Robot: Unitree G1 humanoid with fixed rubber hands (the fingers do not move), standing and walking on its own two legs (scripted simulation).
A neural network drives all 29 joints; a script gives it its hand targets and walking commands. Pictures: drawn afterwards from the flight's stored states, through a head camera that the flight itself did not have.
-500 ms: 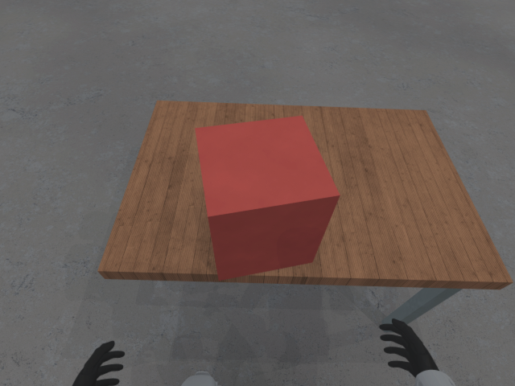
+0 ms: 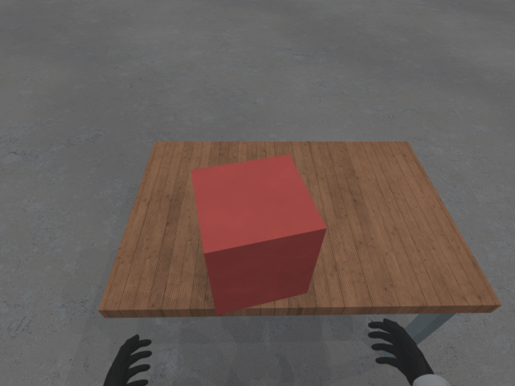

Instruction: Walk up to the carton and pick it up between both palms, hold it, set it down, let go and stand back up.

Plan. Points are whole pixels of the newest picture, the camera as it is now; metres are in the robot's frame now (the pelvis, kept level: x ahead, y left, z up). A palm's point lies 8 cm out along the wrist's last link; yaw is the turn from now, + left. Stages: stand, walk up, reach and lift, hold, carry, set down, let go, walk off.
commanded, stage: reach and lift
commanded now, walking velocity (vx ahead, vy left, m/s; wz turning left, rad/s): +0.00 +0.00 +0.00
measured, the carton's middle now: (252, 235) +0.44 +0.02 -0.08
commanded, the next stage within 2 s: none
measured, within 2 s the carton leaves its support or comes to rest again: neither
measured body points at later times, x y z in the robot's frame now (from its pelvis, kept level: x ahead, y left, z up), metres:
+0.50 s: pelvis +0.01 -0.01 +0.00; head +0.00 -0.01 +0.45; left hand +0.19 +0.21 -0.06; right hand +0.22 -0.24 -0.06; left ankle +0.03 +0.16 -0.74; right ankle -0.04 -0.12 -0.74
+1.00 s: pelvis +0.00 -0.01 -0.01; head +0.03 -0.03 +0.44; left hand +0.25 +0.18 -0.05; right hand +0.27 -0.25 -0.05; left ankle +0.03 +0.16 -0.74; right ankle -0.04 -0.12 -0.74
